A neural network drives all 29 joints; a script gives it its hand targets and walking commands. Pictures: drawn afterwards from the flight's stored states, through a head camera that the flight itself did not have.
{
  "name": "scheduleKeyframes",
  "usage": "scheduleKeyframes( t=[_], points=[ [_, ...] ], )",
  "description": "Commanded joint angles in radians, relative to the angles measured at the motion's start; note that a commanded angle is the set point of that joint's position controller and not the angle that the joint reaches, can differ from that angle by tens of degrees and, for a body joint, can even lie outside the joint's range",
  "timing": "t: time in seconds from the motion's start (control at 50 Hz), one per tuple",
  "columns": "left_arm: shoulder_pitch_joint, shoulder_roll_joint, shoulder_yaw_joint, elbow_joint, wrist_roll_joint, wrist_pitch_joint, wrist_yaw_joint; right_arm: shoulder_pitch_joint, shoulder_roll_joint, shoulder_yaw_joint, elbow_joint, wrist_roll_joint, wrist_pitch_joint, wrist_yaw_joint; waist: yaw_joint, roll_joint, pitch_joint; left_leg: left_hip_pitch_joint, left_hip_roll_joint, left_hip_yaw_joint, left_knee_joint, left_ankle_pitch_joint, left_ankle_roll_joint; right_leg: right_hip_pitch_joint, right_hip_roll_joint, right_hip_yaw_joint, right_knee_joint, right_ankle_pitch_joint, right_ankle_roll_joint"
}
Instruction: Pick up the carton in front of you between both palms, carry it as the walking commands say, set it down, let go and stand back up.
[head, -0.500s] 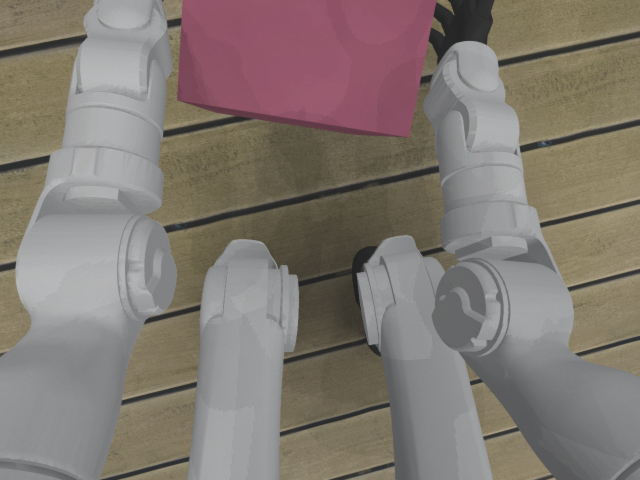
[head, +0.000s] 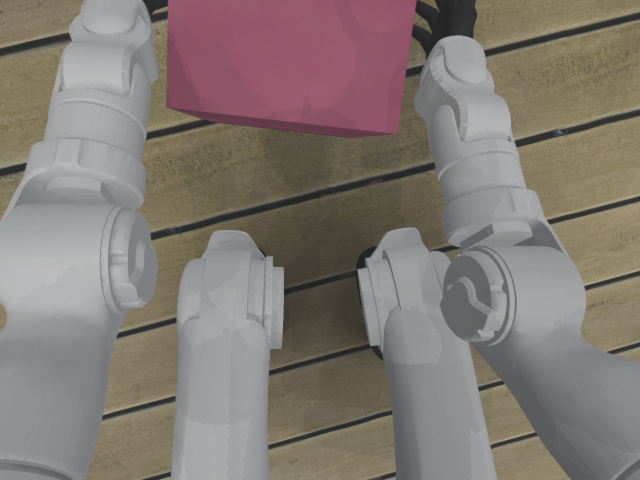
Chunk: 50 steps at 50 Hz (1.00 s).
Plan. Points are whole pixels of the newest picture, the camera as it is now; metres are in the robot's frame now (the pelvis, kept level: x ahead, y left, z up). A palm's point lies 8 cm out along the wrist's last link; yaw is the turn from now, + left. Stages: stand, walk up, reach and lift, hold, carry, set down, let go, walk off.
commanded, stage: set down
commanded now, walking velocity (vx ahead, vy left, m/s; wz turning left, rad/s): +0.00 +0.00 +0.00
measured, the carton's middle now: (291, 38) +0.53 +0.05 -0.25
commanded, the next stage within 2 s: let go in 2.00 s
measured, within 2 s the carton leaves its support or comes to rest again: neither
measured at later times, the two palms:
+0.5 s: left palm out of the picture +0.54 +0.20 -0.17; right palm (453, 35) +0.52 -0.11 -0.16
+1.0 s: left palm out of the picture +0.54 +0.24 -0.19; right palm (483, 39) +0.52 -0.15 -0.19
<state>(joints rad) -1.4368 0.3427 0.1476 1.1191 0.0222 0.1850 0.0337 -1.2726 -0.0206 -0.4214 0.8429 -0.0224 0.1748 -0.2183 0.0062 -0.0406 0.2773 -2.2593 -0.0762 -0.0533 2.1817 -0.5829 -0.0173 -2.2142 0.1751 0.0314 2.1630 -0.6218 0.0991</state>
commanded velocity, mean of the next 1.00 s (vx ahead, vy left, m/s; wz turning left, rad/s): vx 0.00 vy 0.00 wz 0.00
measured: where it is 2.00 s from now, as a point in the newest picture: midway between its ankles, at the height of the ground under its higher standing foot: (316, 325)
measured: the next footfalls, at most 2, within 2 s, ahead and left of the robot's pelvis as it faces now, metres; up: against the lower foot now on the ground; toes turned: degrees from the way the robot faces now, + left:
none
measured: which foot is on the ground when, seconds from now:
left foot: down 0.00-1.00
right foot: down 0.00-1.00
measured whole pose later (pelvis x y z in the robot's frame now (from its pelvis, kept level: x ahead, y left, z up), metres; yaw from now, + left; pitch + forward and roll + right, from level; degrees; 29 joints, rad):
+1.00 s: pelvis -0.01 +0.00 -0.02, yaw +0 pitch +34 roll -4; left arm -1.49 0.54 0.00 1.19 -0.21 0.04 0.00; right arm -1.36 -0.24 -0.19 1.01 0.21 0.06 -0.17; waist -0.01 -0.04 0.42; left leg -2.25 -0.02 -0.03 2.25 -0.58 0.03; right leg -2.20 0.10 -0.01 2.23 -0.62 0.07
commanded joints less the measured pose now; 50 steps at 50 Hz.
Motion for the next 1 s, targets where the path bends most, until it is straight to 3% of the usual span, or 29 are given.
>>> scheduleKeyframes(
  t=[0.0, 0.32, 0.58, 0.64, 0.66, 0.72, 0.76, 0.88, 0.98],
  points=[
    [-0.519, -0.845, -0.223, -0.14, -0.083, -0.05, -0.252, -0.668, 0.762, 0.397, -0.073, 0.066, -0.029, 0.255, 0.027, 0.029, -1.036, 0.493, -0.026, 0.053, -0.163, 0.357, 0.04, 0.429, 0.005, -0.108, -0.13, 0.349, -0.045],
    [-0.438, -0.734, -0.109, -0.006, 0.014, -0.031, -0.264, -0.572, 0.638, 0.219, 0.072, -0.037, -0.01, 0.304, 0.022, 0.032, -0.768, 0.425, -0.014, 0.019, -0.176, 0.259, 0.057, 0.257, -0.005, -0.101, -0.119, 0.222, -0.064],
    [-0.393, -0.585, -0.048, 0.041, 0.072, -0.019, -0.258, -0.489, 0.506, 0.111, 0.129, -0.098, -0.003, 0.306, 0.018, 0.036, -0.668, 0.401, 0.002, 0.004, -0.181, 0.198, 0.057, 0.236, -0.017, -0.1, -0.111, 0.17, -0.063],
    [-0.376, -0.446, -0.015, 0.046, 0.072, -0.038, -0.228, -0.445, 0.385, 0.078, 0.14, -0.108, -0.02, 0.277, 0.017, 0.043, -0.684, 0.434, 0.012, 0.009, -0.178, 0.206, 0.045, 0.265, -0.028, -0.11, -0.107, 0.176, -0.05],
    [-0.33, -0.263, 0.036, 0.056, 0.079, -0.056, -0.188, -0.38, 0.221, 0.034, 0.161, -0.119, -0.033, 0.24, 0.013, 0.048, -0.688, 0.455, 0.021, 0.012, -0.177, 0.206, 0.035, 0.279, -0.039, -0.117, -0.107, 0.176, -0.042],
    [-0.26, 0.192, 0.07, 0.056, 0.047, -0.104, -0.065, -0.264, -0.209, -0.012, 0.165, -0.07, -0.084, 0.119, 0.007, 0.067, -0.781, 0.532, 0.043, 0.002, -0.177, 0.224, 0.018, 0.346, -0.067, -0.122, -0.106, 0.197, -0.023],
    [-0.319, 0.257, 0.019, 0.045, -0.04, -0.134, -0.023, -0.298, -0.273, 0.036, 0.153, 0.004, -0.116, 0.076, -0.008, 0.066, -0.849, 0.556, 0.054, -0.01, -0.16, 0.271, 0.016, 0.366, -0.078, -0.119, -0.094, 0.238, -0.018],
    [-0.399, 0.281, -0.124, -0.022, -0.217, -0.177, -0.028, -0.363, -0.284, 0.211, 0.094, 0.205, -0.15, 0.066, -0.014, 0.098, -1.055, 0.674, 0.077, -0.01, -0.102, 0.441, 0.027, 0.427, -0.101, -0.109, -0.068, 0.374, -0.03],
    [-0.337, 0.323, -0.148, -0.055, -0.26, -0.155, -0.037, -0.3, -0.295, 0.255, 0.011, 0.258, -0.131, 0.036, -0.008, 0.107, -1.262, 0.8, 0.081, 0.022, -0.109, 0.473, 0.022, 0.545, -0.101, -0.122, -0.087, 0.418, -0.032]
  ],
)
